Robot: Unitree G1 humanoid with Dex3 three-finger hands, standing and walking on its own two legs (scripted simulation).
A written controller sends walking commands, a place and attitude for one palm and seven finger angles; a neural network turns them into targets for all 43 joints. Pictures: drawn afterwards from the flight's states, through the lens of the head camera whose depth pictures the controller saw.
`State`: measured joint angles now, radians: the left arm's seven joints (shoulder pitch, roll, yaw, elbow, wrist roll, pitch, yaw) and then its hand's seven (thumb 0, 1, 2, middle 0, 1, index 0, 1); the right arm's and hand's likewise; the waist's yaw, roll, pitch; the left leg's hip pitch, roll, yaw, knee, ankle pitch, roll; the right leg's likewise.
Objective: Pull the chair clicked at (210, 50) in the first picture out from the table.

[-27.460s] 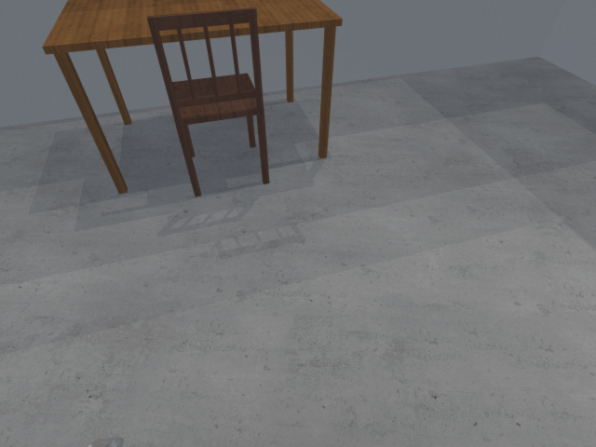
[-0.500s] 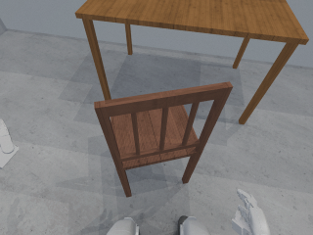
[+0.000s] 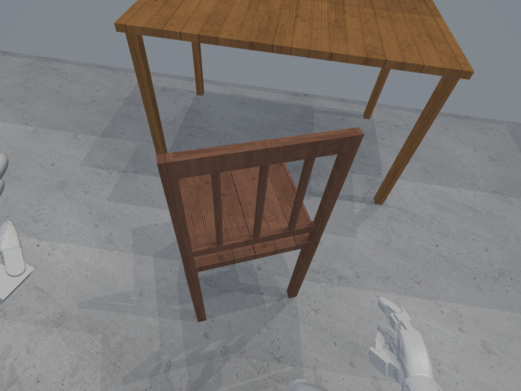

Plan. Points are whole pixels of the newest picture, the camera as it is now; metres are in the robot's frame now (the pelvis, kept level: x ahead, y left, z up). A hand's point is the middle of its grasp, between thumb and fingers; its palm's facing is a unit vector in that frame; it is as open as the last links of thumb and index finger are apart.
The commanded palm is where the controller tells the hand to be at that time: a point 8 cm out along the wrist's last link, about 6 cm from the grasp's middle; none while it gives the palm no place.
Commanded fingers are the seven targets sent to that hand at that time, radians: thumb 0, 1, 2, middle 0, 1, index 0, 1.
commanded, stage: stop stepping back and stand still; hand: left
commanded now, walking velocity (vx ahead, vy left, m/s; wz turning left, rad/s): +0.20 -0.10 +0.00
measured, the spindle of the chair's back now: (260, 203) +0.51 +0.02 -0.10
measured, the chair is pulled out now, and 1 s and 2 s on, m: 0.51 0.51 0.51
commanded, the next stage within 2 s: let the arm hang, fingers relaxed in 0.48 s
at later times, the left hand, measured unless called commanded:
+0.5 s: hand (24, 279) +0.19 +0.26 +0.17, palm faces +0.37 -0.77 -0.52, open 7.4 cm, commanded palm +0.14 +0.29 +0.19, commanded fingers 0.00 0.90 0.90 -0.20 -0.30 -0.20 -0.30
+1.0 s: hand out of the picture +0.00 +0.21 -0.16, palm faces +0.01 -0.98 -0.21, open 6.9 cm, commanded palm none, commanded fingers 0.00 0.90 0.90 -0.20 -0.30 -0.20 -0.30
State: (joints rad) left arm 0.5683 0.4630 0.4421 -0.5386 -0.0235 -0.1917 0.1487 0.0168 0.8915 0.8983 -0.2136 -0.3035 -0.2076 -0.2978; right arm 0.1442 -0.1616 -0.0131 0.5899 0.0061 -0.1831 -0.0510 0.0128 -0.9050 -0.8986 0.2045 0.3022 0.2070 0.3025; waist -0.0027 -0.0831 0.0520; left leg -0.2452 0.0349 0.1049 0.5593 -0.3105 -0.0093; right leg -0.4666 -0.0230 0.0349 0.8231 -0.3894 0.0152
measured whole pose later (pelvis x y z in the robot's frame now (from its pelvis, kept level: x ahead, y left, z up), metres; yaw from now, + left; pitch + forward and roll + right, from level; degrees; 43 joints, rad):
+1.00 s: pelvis -0.02 +0.02 +0.01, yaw +0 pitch -1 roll +0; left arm 0.33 0.21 0.01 0.90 0.02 0.04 0.03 -0.04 1.01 0.90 -0.21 -0.30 -0.20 -0.30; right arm 0.29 -0.18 -0.01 0.92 -0.03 0.02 -0.01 0.00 -0.94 -0.90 0.21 0.30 0.21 0.30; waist 0.00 -0.03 0.07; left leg -0.23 0.04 0.09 0.51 -0.26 0.01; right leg -0.27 -0.04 -0.03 0.46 -0.17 0.01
